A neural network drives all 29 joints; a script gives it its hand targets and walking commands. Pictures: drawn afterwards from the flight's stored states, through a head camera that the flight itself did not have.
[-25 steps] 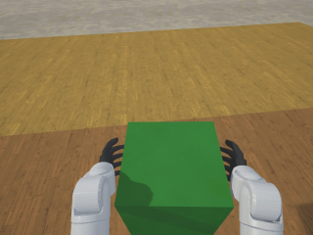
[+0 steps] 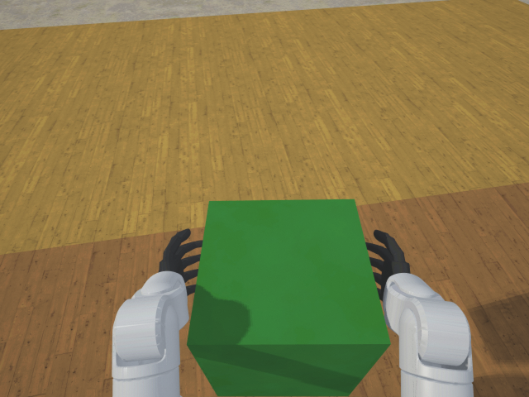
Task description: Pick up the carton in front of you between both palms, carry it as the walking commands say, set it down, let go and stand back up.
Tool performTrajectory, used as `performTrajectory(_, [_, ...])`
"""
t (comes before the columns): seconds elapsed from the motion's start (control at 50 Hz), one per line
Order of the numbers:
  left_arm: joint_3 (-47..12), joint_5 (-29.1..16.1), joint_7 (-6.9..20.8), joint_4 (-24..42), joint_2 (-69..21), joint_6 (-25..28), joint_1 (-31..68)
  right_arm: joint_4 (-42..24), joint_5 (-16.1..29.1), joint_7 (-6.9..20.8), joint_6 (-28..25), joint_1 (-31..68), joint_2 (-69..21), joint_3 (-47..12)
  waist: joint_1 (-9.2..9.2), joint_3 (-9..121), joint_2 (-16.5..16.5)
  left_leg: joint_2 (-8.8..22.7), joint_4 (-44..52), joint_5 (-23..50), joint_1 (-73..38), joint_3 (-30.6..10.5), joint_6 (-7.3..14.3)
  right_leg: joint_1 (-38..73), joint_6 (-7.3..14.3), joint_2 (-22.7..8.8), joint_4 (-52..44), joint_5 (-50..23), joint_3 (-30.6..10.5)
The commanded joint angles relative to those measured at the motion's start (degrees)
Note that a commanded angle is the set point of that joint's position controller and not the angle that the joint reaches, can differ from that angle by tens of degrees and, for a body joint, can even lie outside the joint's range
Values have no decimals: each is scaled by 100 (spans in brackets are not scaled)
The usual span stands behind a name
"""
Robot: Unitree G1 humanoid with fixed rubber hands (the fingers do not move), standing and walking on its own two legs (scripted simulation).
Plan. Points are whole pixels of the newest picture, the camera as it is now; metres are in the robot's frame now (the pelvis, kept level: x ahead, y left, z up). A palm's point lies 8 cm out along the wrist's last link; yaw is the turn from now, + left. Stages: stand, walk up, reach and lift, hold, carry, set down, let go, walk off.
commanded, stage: carry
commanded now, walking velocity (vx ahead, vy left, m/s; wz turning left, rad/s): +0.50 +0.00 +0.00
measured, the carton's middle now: (282, 303) +0.27 -0.01 -0.01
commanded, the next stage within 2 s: none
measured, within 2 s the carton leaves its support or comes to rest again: neither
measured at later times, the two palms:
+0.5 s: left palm (206, 126) +0.59 +0.13 +0.07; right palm (353, 119) +0.62 -0.16 +0.07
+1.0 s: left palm (201, 48) +0.95 +0.18 +0.06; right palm (312, 45) +0.95 -0.12 +0.07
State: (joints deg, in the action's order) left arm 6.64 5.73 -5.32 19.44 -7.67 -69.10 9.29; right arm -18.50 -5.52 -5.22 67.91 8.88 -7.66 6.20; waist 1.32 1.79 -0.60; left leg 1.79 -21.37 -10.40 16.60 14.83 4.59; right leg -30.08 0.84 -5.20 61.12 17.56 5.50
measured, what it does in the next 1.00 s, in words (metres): walks ahead: right foot, then left foot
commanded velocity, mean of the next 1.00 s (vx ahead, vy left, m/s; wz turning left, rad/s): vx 0.50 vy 0.00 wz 0.00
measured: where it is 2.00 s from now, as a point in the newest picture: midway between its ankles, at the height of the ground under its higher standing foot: (265, 170)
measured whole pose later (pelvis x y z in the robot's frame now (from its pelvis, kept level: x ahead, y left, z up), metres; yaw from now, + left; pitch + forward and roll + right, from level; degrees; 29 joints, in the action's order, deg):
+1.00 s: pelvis +0.68 +0.04 +0.00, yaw +0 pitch +5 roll -2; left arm 5.2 6.7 -4.6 19.4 -7.5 -67.8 7.2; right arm -18.9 -5.6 -5.0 66.8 6.6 -7.4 5.5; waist 1.1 1.3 -0.4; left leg 2.2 -19.6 -10.5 14.1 13.8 4.4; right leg -31.5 0.5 -5.7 59.1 15.4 4.8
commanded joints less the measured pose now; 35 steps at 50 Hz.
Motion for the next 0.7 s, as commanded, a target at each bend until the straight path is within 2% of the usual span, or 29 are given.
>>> performTrajectory(0.0, [-4332, -2110, 1423, 407, -5523, 250, 2408, -639, 2396, 1545, -109, 2631, -5593, -4287, -44, 1966, 661, 1577, 1054, 1095, -2296, -1612, 350, -679, -31, -127, -837, -364, -46])
performTrajectory(0.08, [-4310, -1972, 1346, 483, -5306, 270, 2175, -678, 2395, 1606, -98, 2415, -5264, -4295, -18, 1488, 787, 1309, 1005, 1757, -2400, -1055, 311, -758, -72, 25, -2090, -966, 338])
performTrajectory(0.18, [-4266, -2085, 1375, 625, -4997, 44, 2183, -654, 2243, 1548, 83, 2160, -4912, -4112, 8, 894, 911, 1201, 922, 2465, -2398, -648, 158, -372, 72, 189, -3047, -1541, 663])
performTrajectory(0.22, [-4219, -2144, 1405, 614, -4879, -51, 2269, -653, 2195, 1511, 160, 2229, -4813, -4075, -35, 945, 953, 1173, 456, 3150, -2371, -452, 37, 287, 165, 316, -3250, -1492, 827])
performTrajectory(0.24, [-4179, -2163, 1419, 566, -4841, -86, 2240, -665, 2188, 1495, 197, 2299, -4760, -4066, -117, 1147, 895, 1050, -178, 3459, -2190, -205, -75, 1060, 179, 533, -3464, -1408, 1065])
performTrajectory(0.26, [-4120, -2175, 1438, 506, -4790, -113, 2260, -657, 2184, 1482, 234, 2319, -4711, -4067, -179, 1479, 695, 835, -1133, 3382, -1695, 14, -231, 2170, 189, 708, -3508, -1096, 1210])
performTrajectory(0.28, [-4076, -2157, 1454, 457, -4728, -141, 2219, -651, 2185, 1474, 265, 2435, -4634, -4060, -317, 1827, 159, 690, -2397, 1958, -667, -86, -414, 3338, 243, -105, -3730, -472, 127])
performTrajectory(0.3, [-4020, -2081, 1487, 269, -4678, -106, 2301, -789, 2198, 1454, 327, 2626, -4707, -4136, -315, 2280, -1399, -8, -4307, 98, 1215, -337, -683, 4686, 1120, -1826, -4400, 670, -2844])
performTrajectory(0.32, [-4036, -2193, 1500, 187, -4891, -98, 2189, -714, 2190, 1467, 322, 2652, -4681, -4096, -295, 2111, -1600, -231, -5136, -1619, 1963, -1038, -563, 4555, 1334, -1997, -4981, -239, -3632])
performTrajectory(0.34, [-4077, -2276, 1516, 321, -5012, -74, 2338, -605, 2206, 1477, 270, 2695, -4928, -4128, -285, 2026, -1153, 146, -5522, -1529, 2180, -1399, -411, 4366, 1216, -1887, -4784, -1056, -2864])
performTrajectory(0.36, [-4140, -2305, 1526, 376, -5218, -36, 2467, -602, 2231, 1489, 211, 2735, -5117, -4149, -284, 2027, -534, 366, -5453, -1234, 2161, -1434, -346, 4112, 1035, -1729, -4612, -1687, -2290])
performTrajectory(0.38, [-4186, -2338, 1536, 473, -5366, 7, 2592, -564, 2237, 1491, 148, 2725, -5289, -4170, -252, 1937, -166, 555, -5046, -896, 2017, -1465, -317, 3725, 841, -1591, -4648, -2030, -1741])
performTrajectory(0.4, [-4232, -2374, 1546, 559, -5452, 53, 2685, -564, 2236, 1479, 84, 2716, -5423, -4193, -218, 1941, -230, 631, -4644, -642, 1821, -1447, -318, 3489, 660, -1473, -4733, -1899, -1361])
performTrajectory(0.42, [-4269, -2414, 1560, 619, -5499, 87, 2683, -558, 2223, 1458, 29, 2657, -5500, -4209, -215, 1968, -336, 582, -4411, -483, 1709, -1316, -345, 3376, 595, -1362, -4819, -1844, -1082])
performTrajectory(0.48, [-4286, -2433, 1609, 709, -5371, 123, 2515, -565, 2101, 1365, -73, 2420, -5512, -4259, -224, 1828, -621, 477, -3587, -240, 1945, -997, -451, 3467, 599, -1153, -4978, -1903, -541])
performTrajectory(0.58, [-4140, -2343, 1617, 731, -4982, 32, 2178, -764, 2062, 1280, 28, 2290, -5230, -4267, -234, 1259, -734, 363, -1933, 463, 2168, -566, -540, 3655, 643, -885, -5035, -2464, 42])
performTrajectory(0.64, [-4039, -2219, 1574, 618, -4794, -66, 2053, -739, 2107, 1321, 170, 2269, -5026, -4246, -249, 947, -800, 178, -1078, 829, 1819, -249, -441, 3640, 568, -811, -4998, -2865, 303])
performTrajectory(0.68, [-4004, -2168, 1544, 548, -4732, -115, 2078, -723, 2165, 1371, 246, 2351, -4933, -4228, -242, 792, -876, 149, -766, 1027, 1490, -203, -342, 3658, 471, -860, -4860, -3102, 390])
